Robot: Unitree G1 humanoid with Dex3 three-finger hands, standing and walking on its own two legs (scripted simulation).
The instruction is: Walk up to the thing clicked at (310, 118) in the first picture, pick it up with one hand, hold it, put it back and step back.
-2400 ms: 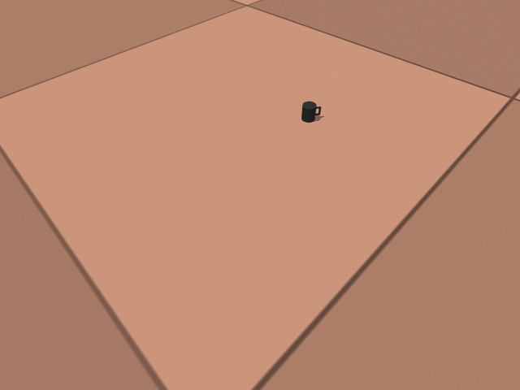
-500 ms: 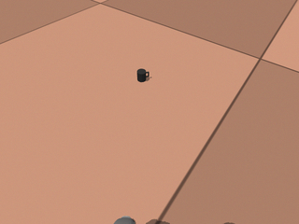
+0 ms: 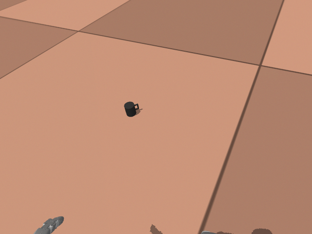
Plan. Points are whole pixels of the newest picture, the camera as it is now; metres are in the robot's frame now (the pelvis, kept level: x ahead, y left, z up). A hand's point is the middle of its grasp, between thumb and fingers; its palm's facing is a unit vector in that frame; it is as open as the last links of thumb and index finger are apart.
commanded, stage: walk up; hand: left
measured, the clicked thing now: (132, 108) +1.22 +0.32 -0.69
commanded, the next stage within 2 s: none
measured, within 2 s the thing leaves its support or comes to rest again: neither
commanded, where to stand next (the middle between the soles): +0.83 +0.08 m, yaw +0 degrees
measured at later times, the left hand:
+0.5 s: hand (62, 211) +0.24 +0.34 -0.14, palm faces +0.01 -0.93 -0.36, open 7.4 cm
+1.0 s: hand (95, 125) +0.55 +0.30 -0.11, palm faces -0.07 -0.92 -0.38, open 7.4 cm
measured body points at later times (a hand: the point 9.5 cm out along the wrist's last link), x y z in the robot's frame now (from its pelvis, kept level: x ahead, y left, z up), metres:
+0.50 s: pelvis +0.23 +0.06 +0.01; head +0.26 +0.08 +0.46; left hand +0.24 +0.39 -0.12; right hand +0.35 -0.26 -0.08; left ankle +0.31 +0.16 -0.71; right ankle +0.11 -0.10 -0.66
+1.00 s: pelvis +0.43 +0.04 +0.01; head +0.46 +0.01 +0.46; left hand +0.55 +0.34 -0.08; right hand +0.44 -0.28 -0.12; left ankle +0.32 +0.16 -0.69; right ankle +0.52 -0.06 -0.71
